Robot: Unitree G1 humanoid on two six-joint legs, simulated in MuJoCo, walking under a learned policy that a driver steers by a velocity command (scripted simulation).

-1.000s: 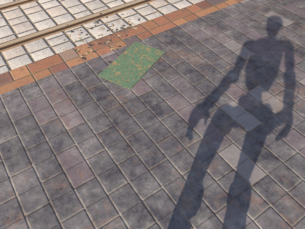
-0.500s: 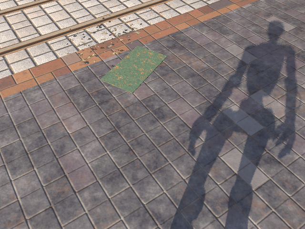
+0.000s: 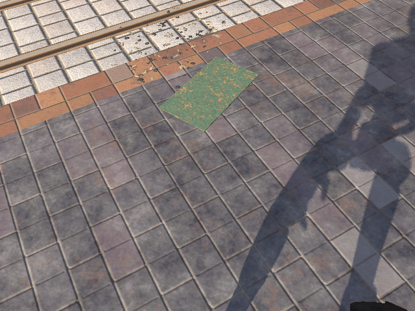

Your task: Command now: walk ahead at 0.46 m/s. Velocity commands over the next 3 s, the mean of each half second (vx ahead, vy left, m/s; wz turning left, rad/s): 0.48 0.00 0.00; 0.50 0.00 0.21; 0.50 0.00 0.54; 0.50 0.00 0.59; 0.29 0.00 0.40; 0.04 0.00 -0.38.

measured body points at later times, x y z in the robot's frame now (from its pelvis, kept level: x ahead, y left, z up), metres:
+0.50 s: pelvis +0.28 +0.04 +0.01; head +0.29 +0.04 +0.46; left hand +0.45 +0.29 -0.10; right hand +0.26 -0.23 -0.13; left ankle +0.22 +0.12 -0.73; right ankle +0.48 -0.14 -0.67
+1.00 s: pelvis +0.57 -0.02 +0.01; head +0.58 -0.02 +0.46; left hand +0.55 +0.25 -0.13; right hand +0.73 -0.27 -0.11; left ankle +0.70 +0.17 -0.67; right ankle +0.52 -0.11 -0.73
